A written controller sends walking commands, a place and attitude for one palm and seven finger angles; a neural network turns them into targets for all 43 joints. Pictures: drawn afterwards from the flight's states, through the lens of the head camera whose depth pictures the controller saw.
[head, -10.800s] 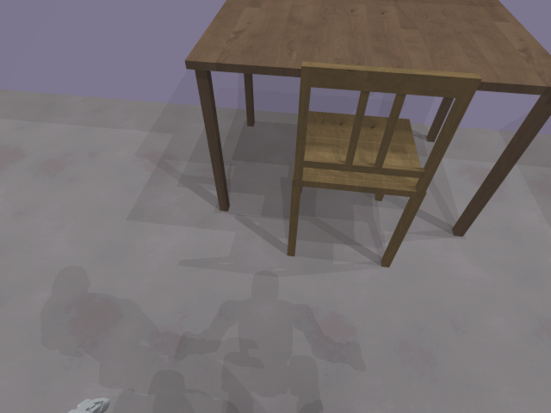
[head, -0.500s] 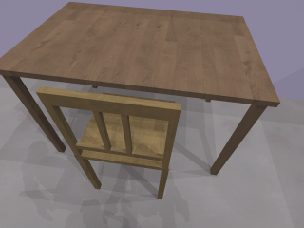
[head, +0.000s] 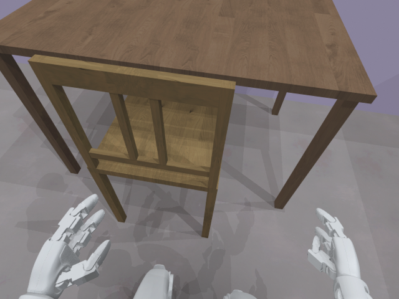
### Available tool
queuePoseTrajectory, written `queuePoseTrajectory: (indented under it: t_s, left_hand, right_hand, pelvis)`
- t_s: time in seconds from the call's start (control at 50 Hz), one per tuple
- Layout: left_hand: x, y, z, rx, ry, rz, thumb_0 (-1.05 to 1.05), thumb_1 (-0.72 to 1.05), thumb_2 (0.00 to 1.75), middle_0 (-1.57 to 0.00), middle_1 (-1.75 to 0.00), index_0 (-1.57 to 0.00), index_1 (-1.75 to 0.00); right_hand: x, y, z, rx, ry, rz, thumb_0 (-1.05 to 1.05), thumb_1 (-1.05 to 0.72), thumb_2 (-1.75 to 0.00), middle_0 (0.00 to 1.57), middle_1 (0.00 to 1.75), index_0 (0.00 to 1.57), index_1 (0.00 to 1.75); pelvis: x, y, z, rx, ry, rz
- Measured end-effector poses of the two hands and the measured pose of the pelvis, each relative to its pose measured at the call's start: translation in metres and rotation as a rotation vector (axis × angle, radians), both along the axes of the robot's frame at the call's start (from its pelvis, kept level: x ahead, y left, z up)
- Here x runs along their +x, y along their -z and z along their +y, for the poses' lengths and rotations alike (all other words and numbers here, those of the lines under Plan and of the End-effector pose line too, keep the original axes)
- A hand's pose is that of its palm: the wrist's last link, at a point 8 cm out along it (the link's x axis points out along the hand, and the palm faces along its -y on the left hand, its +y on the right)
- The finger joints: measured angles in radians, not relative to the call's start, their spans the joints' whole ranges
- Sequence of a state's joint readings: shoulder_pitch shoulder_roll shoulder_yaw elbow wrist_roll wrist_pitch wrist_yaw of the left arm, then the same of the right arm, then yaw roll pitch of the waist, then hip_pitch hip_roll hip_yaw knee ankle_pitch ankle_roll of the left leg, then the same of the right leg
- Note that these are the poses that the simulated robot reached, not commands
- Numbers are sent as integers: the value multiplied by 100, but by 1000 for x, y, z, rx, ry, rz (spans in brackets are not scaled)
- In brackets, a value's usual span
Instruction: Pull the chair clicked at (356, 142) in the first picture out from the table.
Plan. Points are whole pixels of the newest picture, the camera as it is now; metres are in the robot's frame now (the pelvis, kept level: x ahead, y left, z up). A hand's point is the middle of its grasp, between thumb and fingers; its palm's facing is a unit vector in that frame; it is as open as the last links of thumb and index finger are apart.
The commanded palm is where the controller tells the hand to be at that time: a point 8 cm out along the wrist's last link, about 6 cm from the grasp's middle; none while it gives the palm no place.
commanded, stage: raise the hand toward the chair's back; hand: left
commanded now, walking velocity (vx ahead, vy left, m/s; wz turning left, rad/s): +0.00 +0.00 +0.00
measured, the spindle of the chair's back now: (126, 128) +0.51 +0.24 +0.00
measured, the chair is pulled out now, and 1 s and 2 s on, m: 0.00 0.00 0.00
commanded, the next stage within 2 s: aim the fingers beside a spindle in 1.66 s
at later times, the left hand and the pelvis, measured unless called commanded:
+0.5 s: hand (86, 232) +0.22 +0.22 +0.04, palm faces -0.08 -1.00 -0.05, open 13.7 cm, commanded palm +0.20 +0.28 +0.05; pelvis +0.00 +0.03 +0.00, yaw -1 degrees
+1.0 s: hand (73, 223) +0.23 +0.24 +0.06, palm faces -0.07 -1.00 -0.06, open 16.8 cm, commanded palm +0.22 +0.30 +0.06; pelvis +0.01 +0.04 +0.01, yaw +0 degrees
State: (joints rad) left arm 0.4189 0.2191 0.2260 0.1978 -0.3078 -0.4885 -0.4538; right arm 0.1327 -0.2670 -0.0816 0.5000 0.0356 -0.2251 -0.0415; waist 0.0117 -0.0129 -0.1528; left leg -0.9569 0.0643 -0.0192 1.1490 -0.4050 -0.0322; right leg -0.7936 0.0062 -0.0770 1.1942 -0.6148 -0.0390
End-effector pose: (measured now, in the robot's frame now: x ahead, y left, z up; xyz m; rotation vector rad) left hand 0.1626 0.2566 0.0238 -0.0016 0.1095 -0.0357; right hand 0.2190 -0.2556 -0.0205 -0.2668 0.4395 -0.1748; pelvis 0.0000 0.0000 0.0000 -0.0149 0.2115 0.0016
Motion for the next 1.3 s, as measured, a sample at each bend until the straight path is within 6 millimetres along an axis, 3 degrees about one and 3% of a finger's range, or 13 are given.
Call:
queuePoseTrajectory:
  t_s: [0.08,0.2,0.32,0.4,0.48,0.6,0.74,0.86,1.02,1.3]
  left_hand:
    - [-10,-7,7,48,-39,-83,1,49,72,-16,-23,-16,-24]
    - [21,-14,2,57,85,-94,1,35,66,-14,-21,-15,-22]
    - [43,-19,8,36,76,-4,1,21,60,-13,-19,-13,-19]
    - [44,-24,18,50,39,-16,1,12,56,-12,-17,-12,-18]
    - [45,-23,22,58,44,-23,1,3,53,-11,-16,-11,-16]
    - [45,-21,26,47,47,-36,0,-11,46,-10,-14,-10,-14]
    - [47,-29,32,50,36,-57,0,-28,39,-8,-11,-8,-12]
    - [48,-33,38,57,34,-50,-1,-40,34,-7,-9,-7,-10]
    - [53,-39,42,65,36,-53,-1,-48,31,-6,-8,-6,-9]
    - [68,-43,38,72,49,-41,-1,-50,30,-6,-8,-6,-8]
  right_hand:
    - [-10,24,8,-17,-23,48,1,-90,-90,20,30,20,30]
    - [-49,61,30,54,-2,181,1,-90,-90,20,30,20,30]
    - [-90,69,41,119,89,282,1,-90,-90,21,30,21,30]
    - [-102,66,39,110,124,315,1,-90,-90,21,30,21,30]
    - [-99,62,34,72,124,316,1,-90,-90,21,30,21,30]
    - [-74,47,35,29,100,258,1,-90,-90,21,30,20,30]
    - [-38,28,54,28,30,178,1,-90,-90,20,30,20,30]
    - [-24,21,72,48,-22,157,1,-90,-90,21,30,21,30]
    - [-34,27,73,58,-28,199,1,-90,-90,21,30,21,30]
    - [-70,33,40,41,66,281,1,-90,-90,21,30,21,30]
  pelvis:
    - [-7,13,-1,-27,-15,7]
    - [-15,17,2,-45,-18,18]
    - [-10,5,12,-37,5,30]
    - [-6,0,20,-34,13,41]
    - [-3,0,28,-36,11,50]
    - [0,-1,37,-42,5,52]
    - [3,-4,42,-53,-5,41]
    - [5,-8,43,-58,-12,32]
    - [6,-10,42,-59,-15,24]
    - [8,-15,33,-46,-7,23]
